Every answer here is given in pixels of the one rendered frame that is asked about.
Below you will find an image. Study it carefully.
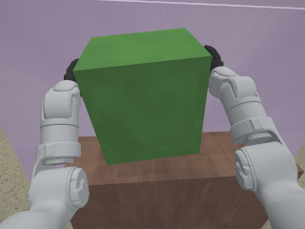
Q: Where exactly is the right robot hand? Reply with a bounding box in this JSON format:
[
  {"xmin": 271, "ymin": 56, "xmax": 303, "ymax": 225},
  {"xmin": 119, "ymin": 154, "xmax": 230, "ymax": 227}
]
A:
[{"xmin": 204, "ymin": 45, "xmax": 224, "ymax": 75}]

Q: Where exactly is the right robot forearm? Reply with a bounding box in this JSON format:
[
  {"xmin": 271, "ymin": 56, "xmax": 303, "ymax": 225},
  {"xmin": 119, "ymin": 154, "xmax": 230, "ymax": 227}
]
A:
[{"xmin": 208, "ymin": 66, "xmax": 298, "ymax": 181}]

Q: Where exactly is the robot right upper arm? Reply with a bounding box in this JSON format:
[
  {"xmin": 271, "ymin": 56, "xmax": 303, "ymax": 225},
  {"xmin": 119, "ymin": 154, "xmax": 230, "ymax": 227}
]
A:
[{"xmin": 234, "ymin": 141, "xmax": 305, "ymax": 229}]

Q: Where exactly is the robot left upper arm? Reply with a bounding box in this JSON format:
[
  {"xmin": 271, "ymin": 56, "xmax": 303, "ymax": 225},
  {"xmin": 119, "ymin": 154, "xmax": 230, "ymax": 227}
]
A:
[{"xmin": 0, "ymin": 166, "xmax": 90, "ymax": 229}]

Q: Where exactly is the left robot hand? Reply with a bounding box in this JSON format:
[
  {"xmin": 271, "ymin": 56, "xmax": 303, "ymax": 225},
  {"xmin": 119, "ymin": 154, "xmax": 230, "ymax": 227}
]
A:
[{"xmin": 64, "ymin": 58, "xmax": 82, "ymax": 96}]

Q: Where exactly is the pedestal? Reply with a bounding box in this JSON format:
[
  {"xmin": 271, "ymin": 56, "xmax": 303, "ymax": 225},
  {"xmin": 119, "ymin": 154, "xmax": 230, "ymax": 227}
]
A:
[{"xmin": 64, "ymin": 131, "xmax": 304, "ymax": 229}]

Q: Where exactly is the left robot forearm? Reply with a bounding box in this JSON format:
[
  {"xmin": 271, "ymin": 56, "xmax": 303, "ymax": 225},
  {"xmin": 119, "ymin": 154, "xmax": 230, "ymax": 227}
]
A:
[{"xmin": 28, "ymin": 80, "xmax": 81, "ymax": 207}]

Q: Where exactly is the carton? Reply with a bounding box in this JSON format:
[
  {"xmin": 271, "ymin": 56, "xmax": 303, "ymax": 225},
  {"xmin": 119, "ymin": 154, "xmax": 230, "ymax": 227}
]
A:
[{"xmin": 72, "ymin": 28, "xmax": 213, "ymax": 165}]

